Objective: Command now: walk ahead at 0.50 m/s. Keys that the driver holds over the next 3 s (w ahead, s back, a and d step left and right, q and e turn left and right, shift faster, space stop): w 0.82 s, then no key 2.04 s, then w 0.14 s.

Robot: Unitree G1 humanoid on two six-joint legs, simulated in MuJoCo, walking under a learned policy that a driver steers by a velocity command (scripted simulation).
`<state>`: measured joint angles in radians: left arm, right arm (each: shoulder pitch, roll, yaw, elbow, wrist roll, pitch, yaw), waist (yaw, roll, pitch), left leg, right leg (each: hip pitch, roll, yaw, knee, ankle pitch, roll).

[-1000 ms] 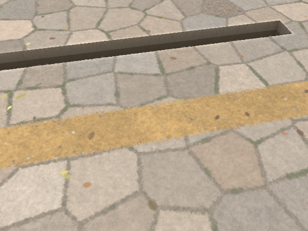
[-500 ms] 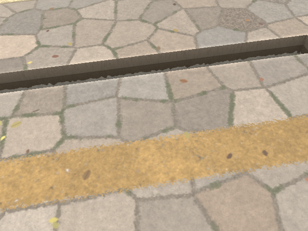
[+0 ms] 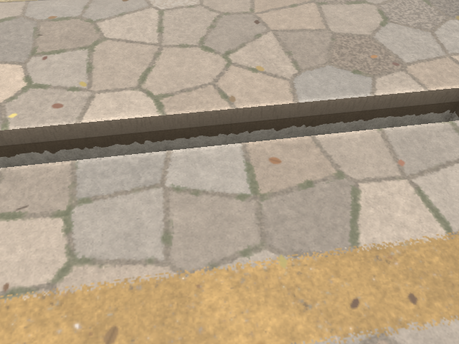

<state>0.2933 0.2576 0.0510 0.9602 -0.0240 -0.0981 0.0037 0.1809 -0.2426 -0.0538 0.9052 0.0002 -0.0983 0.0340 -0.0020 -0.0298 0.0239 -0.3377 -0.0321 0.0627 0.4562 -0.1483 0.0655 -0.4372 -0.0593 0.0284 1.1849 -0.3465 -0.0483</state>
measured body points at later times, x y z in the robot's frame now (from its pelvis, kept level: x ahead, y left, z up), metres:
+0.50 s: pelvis +0.28 -0.06 -0.01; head +0.31 -0.07 +0.44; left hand +0.45 +0.19 -0.12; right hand +0.26 -0.32 -0.16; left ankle +0.11 +0.08 -0.66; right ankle +0.37 -0.15 -0.74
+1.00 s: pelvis +0.54 -0.02 -0.02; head +0.58 -0.01 +0.43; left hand +0.51 +0.25 -0.16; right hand +0.74 -0.25 -0.12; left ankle +0.68 +0.08 -0.74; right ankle +0.38 -0.15 -0.71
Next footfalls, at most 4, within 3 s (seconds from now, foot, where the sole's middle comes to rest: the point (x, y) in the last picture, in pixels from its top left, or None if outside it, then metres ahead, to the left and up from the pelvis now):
0.42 right None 0.41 -0.15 -0.77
0.96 left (204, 266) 0.72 0.08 -0.77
1.32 right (281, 278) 0.68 -0.16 -0.77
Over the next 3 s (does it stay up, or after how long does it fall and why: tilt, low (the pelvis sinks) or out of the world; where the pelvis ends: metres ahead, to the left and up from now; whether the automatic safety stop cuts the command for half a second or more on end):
stays up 0.67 -0.03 0.00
